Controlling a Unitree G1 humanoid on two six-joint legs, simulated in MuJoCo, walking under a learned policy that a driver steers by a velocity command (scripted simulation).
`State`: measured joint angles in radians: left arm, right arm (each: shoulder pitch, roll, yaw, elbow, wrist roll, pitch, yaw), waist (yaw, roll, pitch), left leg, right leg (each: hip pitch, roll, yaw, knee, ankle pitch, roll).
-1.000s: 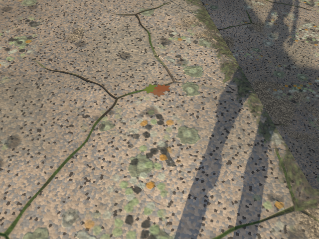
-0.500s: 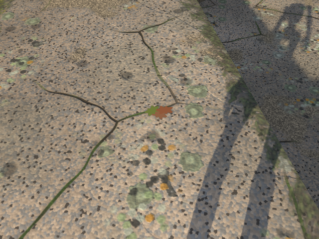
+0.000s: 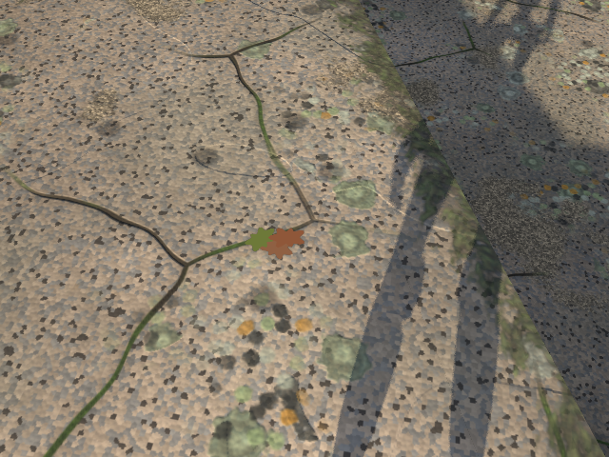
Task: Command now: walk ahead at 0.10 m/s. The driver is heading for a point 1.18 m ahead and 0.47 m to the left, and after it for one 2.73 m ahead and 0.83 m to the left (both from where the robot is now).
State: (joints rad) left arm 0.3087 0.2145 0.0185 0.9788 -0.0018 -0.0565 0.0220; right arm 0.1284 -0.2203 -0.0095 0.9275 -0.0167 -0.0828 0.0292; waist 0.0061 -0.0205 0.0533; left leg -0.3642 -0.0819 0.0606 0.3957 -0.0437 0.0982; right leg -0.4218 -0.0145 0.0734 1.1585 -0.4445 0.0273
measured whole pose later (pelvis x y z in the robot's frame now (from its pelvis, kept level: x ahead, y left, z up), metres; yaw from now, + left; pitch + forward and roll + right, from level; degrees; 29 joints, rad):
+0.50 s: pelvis +0.06 -0.01 +0.00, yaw +7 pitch +2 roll +0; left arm 0.22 0.25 0.08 0.93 -0.01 -0.02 0.10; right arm 0.17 -0.27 -0.05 0.88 0.02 0.02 -0.01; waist 0.02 -0.01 0.03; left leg -0.46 0.00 0.03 0.81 -0.43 0.01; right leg -0.28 -0.07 -0.09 0.54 -0.29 0.03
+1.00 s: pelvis +0.10 +0.02 +0.01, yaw +24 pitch +4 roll -1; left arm 0.10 0.27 0.08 0.81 -0.02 -0.07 0.02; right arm 0.24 -0.28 -0.07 0.75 0.02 0.00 -0.03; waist -0.04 0.00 -0.02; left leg -0.28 -0.11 -0.19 0.43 -0.20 0.08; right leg -0.40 0.03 0.09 0.61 -0.31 0.04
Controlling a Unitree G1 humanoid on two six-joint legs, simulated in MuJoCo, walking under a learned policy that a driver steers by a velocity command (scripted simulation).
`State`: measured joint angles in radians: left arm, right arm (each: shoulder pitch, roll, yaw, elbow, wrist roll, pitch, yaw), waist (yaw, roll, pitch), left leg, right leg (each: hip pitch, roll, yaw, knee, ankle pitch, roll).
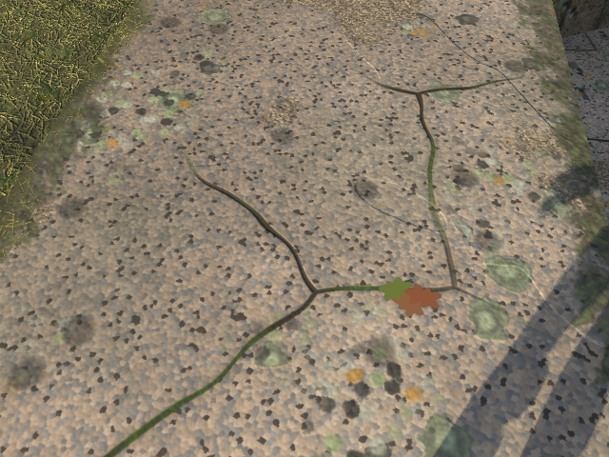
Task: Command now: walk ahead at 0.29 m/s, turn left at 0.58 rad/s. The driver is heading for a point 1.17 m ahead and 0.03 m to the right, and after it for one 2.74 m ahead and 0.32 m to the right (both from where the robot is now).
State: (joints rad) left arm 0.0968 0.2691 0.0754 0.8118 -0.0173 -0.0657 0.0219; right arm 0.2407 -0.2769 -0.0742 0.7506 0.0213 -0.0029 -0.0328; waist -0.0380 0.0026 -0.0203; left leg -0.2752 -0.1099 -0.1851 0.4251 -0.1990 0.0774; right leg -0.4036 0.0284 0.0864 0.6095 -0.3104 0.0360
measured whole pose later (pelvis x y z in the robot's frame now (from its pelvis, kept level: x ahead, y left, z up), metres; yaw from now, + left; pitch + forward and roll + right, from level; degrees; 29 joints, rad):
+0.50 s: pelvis +0.18 +0.04 -0.02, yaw +7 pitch +3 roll -1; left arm 0.46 0.27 0.06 0.89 -0.03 -0.07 0.00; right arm 0.04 -0.26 -0.04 0.65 0.02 -0.08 0.04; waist 0.10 0.02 0.01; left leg -0.49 0.02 0.02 0.52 -0.10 0.07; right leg 0.05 -0.05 -0.01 0.33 -0.43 0.05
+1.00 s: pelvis +0.45 +0.08 -0.02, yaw +7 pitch +3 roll +2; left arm 0.03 0.25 0.02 0.68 -0.01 -0.09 -0.05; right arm 0.41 -0.27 -0.05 0.86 0.02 -0.06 0.00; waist -0.09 -0.04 0.02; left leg 0.08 -0.05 0.03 0.24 -0.37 0.02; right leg -0.60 -0.05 -0.01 0.54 0.02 -0.05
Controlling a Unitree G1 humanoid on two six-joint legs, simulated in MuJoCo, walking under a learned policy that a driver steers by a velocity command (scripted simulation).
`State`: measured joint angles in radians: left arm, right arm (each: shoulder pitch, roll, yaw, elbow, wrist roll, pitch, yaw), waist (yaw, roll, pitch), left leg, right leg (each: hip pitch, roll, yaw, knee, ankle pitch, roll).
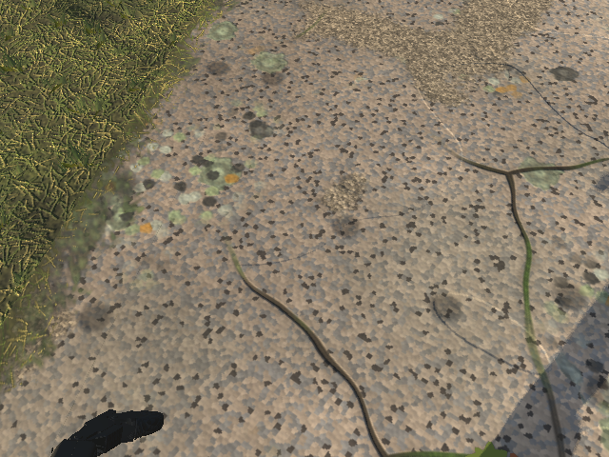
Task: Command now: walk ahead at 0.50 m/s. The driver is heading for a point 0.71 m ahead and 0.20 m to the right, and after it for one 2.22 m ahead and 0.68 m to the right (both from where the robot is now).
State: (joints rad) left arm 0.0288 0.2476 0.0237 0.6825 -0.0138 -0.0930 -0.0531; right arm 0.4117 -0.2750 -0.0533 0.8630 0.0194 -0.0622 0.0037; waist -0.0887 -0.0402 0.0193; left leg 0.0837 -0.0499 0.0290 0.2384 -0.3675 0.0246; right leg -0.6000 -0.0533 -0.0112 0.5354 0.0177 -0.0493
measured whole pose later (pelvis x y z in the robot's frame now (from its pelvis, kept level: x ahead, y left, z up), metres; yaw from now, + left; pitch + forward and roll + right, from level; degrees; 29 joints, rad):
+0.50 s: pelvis +0.27 -0.01 +0.01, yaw +0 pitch +2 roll -2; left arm 0.36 0.28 0.05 0.85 -0.02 -0.08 -0.01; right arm 0.07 -0.25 -0.03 0.75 0.01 -0.07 0.03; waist 0.08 0.04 0.02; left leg -0.61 0.09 -0.03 0.57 0.04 0.01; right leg 0.01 0.06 -0.05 0.23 -0.27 -0.04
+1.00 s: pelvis +0.54 +0.01 +0.01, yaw -13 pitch +1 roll +3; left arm 0.14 0.27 0.06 0.73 -0.02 -0.03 -0.03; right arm 0.31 -0.27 -0.07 0.89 0.00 -0.09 -0.01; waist -0.07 -0.04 0.03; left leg 0.05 -0.02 0.24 0.22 -0.28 0.01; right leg -0.68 -0.11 0.02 0.74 0.01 -0.02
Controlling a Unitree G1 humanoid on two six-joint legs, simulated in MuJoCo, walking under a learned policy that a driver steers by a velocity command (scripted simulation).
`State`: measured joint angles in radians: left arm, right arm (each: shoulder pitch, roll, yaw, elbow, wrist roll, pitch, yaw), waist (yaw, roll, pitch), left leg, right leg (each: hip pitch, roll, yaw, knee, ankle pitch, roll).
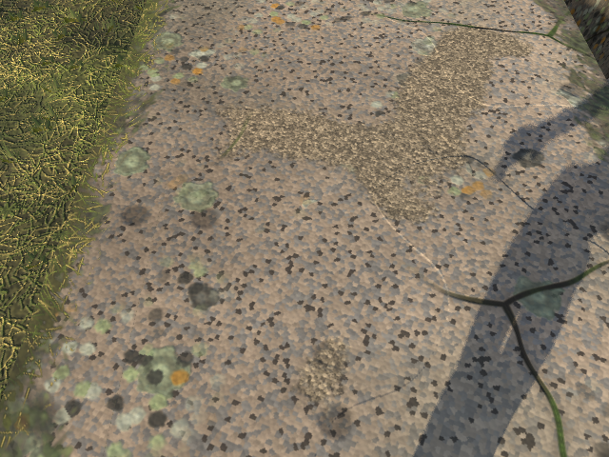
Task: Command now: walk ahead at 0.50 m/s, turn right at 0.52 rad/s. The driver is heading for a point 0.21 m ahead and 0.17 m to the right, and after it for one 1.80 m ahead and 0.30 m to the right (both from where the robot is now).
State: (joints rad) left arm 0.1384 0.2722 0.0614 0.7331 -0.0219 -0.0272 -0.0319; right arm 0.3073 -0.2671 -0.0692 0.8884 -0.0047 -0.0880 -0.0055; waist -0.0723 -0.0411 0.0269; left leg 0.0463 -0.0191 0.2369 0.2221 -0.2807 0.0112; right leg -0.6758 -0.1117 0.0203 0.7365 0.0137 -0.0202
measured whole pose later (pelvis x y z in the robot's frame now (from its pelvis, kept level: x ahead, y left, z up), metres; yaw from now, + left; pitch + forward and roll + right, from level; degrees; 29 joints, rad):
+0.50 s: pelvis +0.20 -0.05 +0.00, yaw -15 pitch +3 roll +0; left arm 0.19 0.29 0.07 0.68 0.00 0.00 0.02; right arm 0.09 -0.29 -0.05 0.76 0.00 -0.02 -0.03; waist 0.03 0.04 0.05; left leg -0.60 0.06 -0.08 0.81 -0.19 -0.09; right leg -0.28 0.12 0.09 0.43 -0.18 -0.09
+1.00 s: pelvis +0.27 -0.03 -0.01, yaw -17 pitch -1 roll +0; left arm 0.22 0.24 0.04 0.76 0.01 0.02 0.01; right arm 0.10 -0.24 -0.03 0.80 -0.01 -0.02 0.00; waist 0.00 0.00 0.03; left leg -0.28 -0.01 -0.01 0.54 -0.25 0.00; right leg -0.18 0.06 0.11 0.54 -0.35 -0.03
